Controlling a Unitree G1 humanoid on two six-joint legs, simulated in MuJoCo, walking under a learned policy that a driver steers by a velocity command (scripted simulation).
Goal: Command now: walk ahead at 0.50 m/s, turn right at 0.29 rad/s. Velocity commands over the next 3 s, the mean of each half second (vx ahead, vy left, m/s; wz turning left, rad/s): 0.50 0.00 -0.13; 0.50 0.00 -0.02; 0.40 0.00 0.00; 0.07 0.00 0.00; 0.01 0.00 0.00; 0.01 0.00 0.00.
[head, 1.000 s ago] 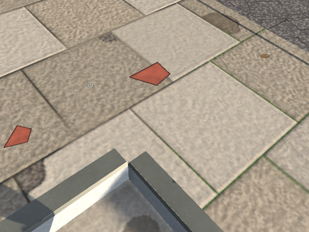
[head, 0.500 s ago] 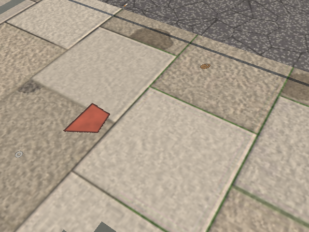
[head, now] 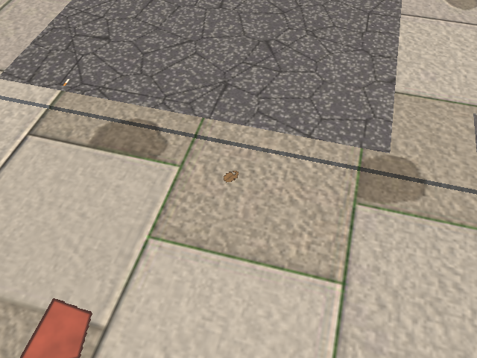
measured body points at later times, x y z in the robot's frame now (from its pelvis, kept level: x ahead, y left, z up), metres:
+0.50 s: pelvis +0.32 -0.03 +0.03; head +0.35 -0.03 +0.48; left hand +0.54 +0.19 -0.06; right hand +0.25 -0.26 -0.11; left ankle +0.08 +0.09 -0.62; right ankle +0.39 -0.13 -0.69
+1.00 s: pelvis +0.61 +0.02 +0.03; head +0.64 +0.03 +0.48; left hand +0.61 +0.29 -0.11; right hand +0.80 -0.23 -0.06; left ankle +0.71 +0.11 -0.69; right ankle +0.42 -0.13 -0.62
